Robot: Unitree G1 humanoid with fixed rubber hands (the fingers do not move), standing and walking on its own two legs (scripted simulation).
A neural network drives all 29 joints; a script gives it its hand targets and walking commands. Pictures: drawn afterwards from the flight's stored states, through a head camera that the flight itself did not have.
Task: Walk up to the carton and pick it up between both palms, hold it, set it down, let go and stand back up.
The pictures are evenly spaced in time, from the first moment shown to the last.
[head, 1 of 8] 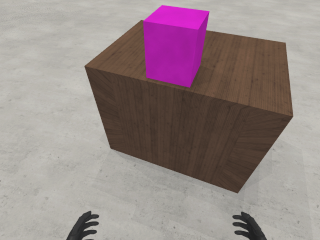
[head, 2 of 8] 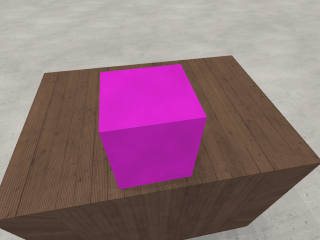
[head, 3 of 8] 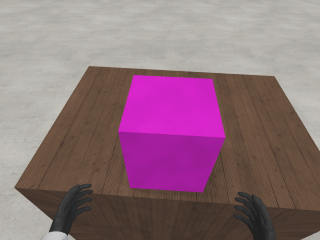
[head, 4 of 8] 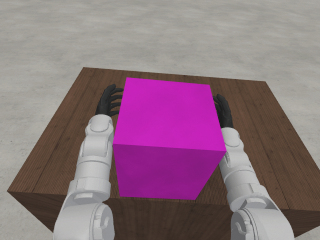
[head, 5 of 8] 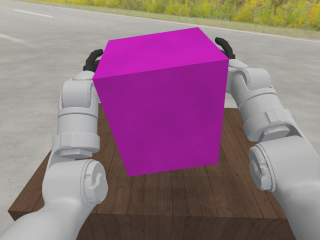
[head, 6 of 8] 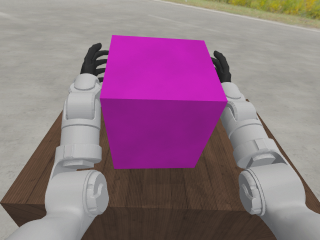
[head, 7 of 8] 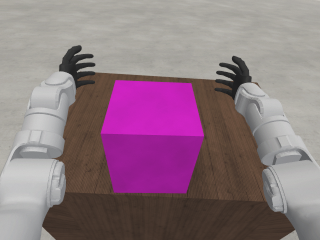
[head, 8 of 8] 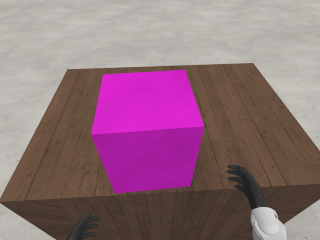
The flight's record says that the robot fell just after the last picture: no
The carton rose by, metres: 0.23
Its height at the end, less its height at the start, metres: +0.00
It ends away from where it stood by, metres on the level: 0.03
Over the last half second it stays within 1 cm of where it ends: yes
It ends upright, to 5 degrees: yes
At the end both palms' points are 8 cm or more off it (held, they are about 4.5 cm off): yes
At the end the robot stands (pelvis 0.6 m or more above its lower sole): yes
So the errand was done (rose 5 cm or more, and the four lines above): yes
